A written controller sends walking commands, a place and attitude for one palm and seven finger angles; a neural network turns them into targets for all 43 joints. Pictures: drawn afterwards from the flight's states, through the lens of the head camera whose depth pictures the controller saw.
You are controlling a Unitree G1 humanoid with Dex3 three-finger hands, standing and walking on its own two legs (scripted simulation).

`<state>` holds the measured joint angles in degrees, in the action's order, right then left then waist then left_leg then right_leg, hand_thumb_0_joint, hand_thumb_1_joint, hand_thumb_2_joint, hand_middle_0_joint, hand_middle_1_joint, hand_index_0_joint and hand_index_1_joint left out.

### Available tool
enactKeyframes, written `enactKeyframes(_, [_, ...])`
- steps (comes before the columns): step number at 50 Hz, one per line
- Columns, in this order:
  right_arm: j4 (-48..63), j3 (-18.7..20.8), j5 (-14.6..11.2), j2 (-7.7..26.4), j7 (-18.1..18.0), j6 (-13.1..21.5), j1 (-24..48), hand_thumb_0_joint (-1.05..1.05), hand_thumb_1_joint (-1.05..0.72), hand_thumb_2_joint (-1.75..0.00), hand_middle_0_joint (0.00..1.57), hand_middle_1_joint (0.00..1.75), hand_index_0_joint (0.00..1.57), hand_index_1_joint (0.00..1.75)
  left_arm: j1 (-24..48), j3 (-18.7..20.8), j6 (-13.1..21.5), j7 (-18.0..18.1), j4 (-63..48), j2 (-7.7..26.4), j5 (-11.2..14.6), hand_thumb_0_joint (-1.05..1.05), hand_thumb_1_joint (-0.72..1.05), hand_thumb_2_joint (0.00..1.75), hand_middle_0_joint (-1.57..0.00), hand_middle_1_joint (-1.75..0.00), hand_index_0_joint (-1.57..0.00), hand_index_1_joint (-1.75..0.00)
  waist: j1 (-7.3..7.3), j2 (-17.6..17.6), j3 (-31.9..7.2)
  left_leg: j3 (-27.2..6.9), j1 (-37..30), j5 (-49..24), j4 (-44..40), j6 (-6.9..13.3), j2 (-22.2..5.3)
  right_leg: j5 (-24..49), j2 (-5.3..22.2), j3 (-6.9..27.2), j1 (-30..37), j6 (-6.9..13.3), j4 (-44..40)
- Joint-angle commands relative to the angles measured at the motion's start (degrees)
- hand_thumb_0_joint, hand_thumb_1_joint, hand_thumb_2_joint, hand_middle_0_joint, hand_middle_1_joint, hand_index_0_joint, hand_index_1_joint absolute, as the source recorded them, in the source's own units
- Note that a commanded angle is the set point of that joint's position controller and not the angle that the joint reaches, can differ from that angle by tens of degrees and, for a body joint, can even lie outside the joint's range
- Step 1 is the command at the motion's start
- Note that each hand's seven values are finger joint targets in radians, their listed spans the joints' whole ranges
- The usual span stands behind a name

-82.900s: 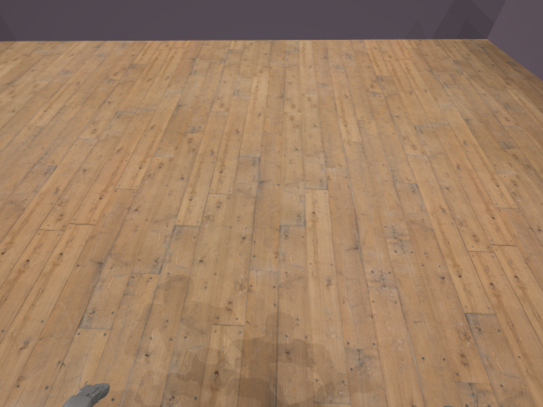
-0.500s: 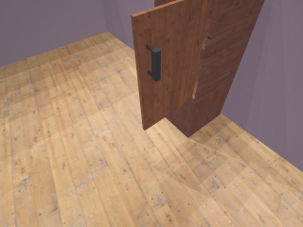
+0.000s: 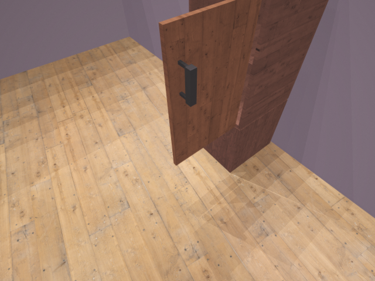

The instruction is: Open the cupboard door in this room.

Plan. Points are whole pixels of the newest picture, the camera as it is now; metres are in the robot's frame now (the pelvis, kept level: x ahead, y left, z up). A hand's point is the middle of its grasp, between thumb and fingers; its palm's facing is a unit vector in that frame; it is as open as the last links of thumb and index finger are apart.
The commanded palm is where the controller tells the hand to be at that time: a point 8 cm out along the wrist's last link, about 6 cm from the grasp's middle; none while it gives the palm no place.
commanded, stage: look to check the result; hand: left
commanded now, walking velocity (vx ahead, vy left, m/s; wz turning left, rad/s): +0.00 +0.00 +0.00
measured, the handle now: (186, 83) +0.62 +0.04 +0.08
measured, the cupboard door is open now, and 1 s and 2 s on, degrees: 91 91 91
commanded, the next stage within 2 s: stand and wait in 0.42 s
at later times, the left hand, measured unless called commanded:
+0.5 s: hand out of the picture +0.10 +0.22 -0.15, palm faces -0.01 -0.94 -0.34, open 7.4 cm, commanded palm none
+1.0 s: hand out of the picture +0.10 +0.21 -0.16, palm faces -0.02 -0.94 -0.33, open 7.4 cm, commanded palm none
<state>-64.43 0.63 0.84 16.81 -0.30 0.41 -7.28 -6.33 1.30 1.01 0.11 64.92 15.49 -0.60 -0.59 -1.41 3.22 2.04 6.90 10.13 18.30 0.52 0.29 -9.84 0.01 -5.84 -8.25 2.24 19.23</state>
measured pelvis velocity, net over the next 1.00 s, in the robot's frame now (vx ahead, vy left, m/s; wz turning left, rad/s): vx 0.02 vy -0.02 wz -0.01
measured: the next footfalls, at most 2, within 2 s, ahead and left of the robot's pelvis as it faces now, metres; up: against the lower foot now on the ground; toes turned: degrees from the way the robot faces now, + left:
none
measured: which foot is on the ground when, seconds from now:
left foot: down 0.00-1.00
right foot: down 0.00-1.00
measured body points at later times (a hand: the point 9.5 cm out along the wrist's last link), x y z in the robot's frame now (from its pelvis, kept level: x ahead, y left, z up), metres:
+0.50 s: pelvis +0.02 -0.02 +0.00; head +0.04 -0.04 +0.45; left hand +0.10 +0.27 -0.13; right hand +0.09 -0.30 -0.15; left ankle +0.00 +0.11 -0.75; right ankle +0.01 -0.09 -0.75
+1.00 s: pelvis +0.02 -0.02 +0.00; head +0.04 -0.04 +0.45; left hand +0.10 +0.26 -0.13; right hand +0.07 -0.31 -0.15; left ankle +0.00 +0.11 -0.75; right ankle +0.01 -0.09 -0.75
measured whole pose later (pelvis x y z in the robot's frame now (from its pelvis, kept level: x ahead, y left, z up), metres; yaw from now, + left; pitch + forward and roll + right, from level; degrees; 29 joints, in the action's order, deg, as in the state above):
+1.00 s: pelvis +0.02 -0.02 +0.00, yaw -1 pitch -1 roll +0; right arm -64.9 0.4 0.6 17.8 -0.6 -0.3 -7.9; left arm -6.3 1.1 1.2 0.4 64.9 16.8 -0.3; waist -0.8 -1.6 3.3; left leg 2.0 4.1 11.5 16.7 -1.6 -2.1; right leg -10.5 -2.6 -5.7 -5.0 3.9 16.3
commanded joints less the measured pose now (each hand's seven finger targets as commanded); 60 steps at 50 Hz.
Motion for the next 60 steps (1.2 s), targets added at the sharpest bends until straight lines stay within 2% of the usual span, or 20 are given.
enactKeyframes(1, [2.9, 1.5, 0.1, 9.9, -0.8, 0.8, 0.7, 0.0, -0.9, -0.9, 0.2, 0.3, 0.2, 0.3, 1.1, 1.8, 1.5, 1.0, -2.6, 11.7, -0.1, 0.0, 0.9, 0.9, -0.2, -0.3, -0.2, -0.3, 0.2, 0.6, -5.0, -6.5, -0.5, -8.3, -3.0, 1.0, -7.6, 8.2, 8.4, 8.0, 3.2, 1.0, -3.5])
enactKeyframes(7, [2.8, 1.4, 0.1, 10.8, -0.8, 0.7, 1.5, 0.0, -0.9, -0.9, 0.2, 0.3, 0.2, 0.3, 1.8, 1.7, 1.5, 1.0, -2.6, 12.6, -0.1, 0.0, 0.9, 0.9, -0.2, -0.3, -0.2, -0.3, 0.18, 0.8, -4.5, -6.3, -1.0, -8.9, -3.5, 0.8, -7.7, 9.7, 8.4, 8.1, 3.6, 0.9, -3.9])
enactKeyframes(15, [2.9, 1.3, 0.0, 11.5, -0.9, 0.6, 1.9, 0.0, -0.9, -0.9, 0.2, 0.3, 0.2, 0.3, 1.7, 1.8, 1.7, 1.1, -2.7, 13.4, -0.1, 0.0, 0.9, 0.9, -0.2, -0.3, -0.2, -0.3, 0.29, 2.1, -5.8, -6.1, -2.5, -10.5, -3.1, 0.8, -7.7, 12.7, 8.5, 7.9, 4.7, 0.8, -4.0])
enactKeyframes(16, [2.7, 1.3, 0.0, 11.5, -0.8, 0.6, 1.9, 0.0, -0.9, -0.9, 0.2, 0.3, 0.2, 0.3, 2.0, 1.7, 1.6, 1.1, -2.7, 13.4, 0.0, 0.0, 0.9, 0.9, -0.2, -0.3, -0.2, -0.3, 0.21, 1.2, -5.2, -5.9, -2.2, -10.4, -3.3, 0.7, -7.7, 13.0, 8.7, 8.0, 4.7, 0.8, -4.1])
enactKeyframes(21, [2.8, 1.3, 0.0, 11.3, -0.9, 0.5, 1.7, 0.0, -0.9, -0.9, 0.2, 0.3, 0.2, 0.3, 2.0, 1.8, 1.7, 1.2, -2.7, 13.7, 0.0, 0.0, 0.9, 0.9, -0.2, -0.3, -0.2, -0.3, 0.13, 1.8, -6.0, -5.7, -2.8, -10.9, -3.1, 0.6, -7.7, 15.3, 8.8, 8.1, 5.6, 0.6, -4.1])
enactKeyframes(28, [2.7, 1.2, 0.0, 11.3, -0.9, 0.4, 1.3, 0.0, -0.9, -0.9, 0.2, 0.3, 0.2, 0.3, 1.9, 1.8, 1.7, 1.3, -2.9, 13.7, 0.0, 0.0, 0.9, 0.9, -0.2, -0.3, -0.2, -0.3, 0.25, 1.1, -5.5, -5.1, -2.3, -9.4, -3.2, 0.3, -7.6, 15.1, 8.8, 8.6, 6.3, 0.3, -4.6])
enactKeyframes(30, [2.8, 1.2, 0.0, 11.2, -1.0, 0.4, 1.4, 0.0, -0.9, -0.9, 0.2, 0.3, 0.2, 0.3, 1.7, 1.9, 1.7, 1.3, -3.0, 13.6, 0.0, 0.0, 0.9, 0.9, -0.2, -0.3, -0.2, -0.3, 0.39, 1.9, -5.3, -5.1, -2.6, -9.3, -3.1, 0.4, -7.6, 14.8, 8.5, 8.4, 5.8, 0.3, -4.7])
enactKeyframes(34, [2.6, 1.3, 0.0, 11.0, -1.1, 0.4, 1.0, 0.0, -0.9, -0.9, 0.2, 0.3, 0.2, 0.3, 1.6, 1.9, 1.7, 1.4, -3.0, 13.6, 0.1, 0.0, 0.9, 0.9, -0.2, -0.3, -0.2, -0.3, 0.25, 1.1, -5.6, -4.7, -2.8, -10.2, -2.8, 0.3, -7.6, 17.4, 8.7, 8.7, 6.4, 0.1, -4.5])
enactKeyframes(47, [2.4, 1.3, 0.0, 10.6, -1.2, 0.2, 0.0, 0.0, -0.9, -0.9, 0.2, 0.3, 0.2, 0.3, 1.3, 1.9, 1.6, 1.4, -3.0, 13.4, 0.1, 0.0, 0.9, 0.9, -0.2, -0.3, -0.2, -0.3, 0.21, 1.7, -4.5, -4.3, -2.1, -7.5, -2.7, 0.3, -7.5, 14.6, 8.5, 9.3, 5.8, -0.6, -5.5])
enactKeyframes(58, [2.3, 1.2, 0.0, 10.5, -1.2, 0.4, 0.0, 0.0, -0.9, -0.9, 0.2, 0.3, 0.2, 0.3, 1.1, 1.5, 1.5, 1.2, -2.8, 12.8, 0.2, 0.0, 0.9, 0.9, -0.2, -0.3, -0.2, -0.3, 0.25, 0.5, -3.7, -4.8, -2.3, -8.1, -3.7, 0.5, -7.9, 12.5, 8.2, 9.1, 4.8, 0.5, -5.3])
enactKeyframes(60, [2.4, 1.2, -0.1, 10.5, -1.2, 0.5, -0.1, 0.0, -0.9, -0.9, 0.2, 0.3, 0.2, 0.3, 0.9, 1.6, 1.6, 1.2, -2.8, 12.8, 0.1, 0.0, 0.9, 0.9, -0.2, -0.3, -0.2, -0.3, 0.32, 1.4, -3.8, -4.8, -2.4, -7.8, -3.7, 0.6, -7.8, 11.6, 7.9, 9.0, 4.6, 0.4, -5.5])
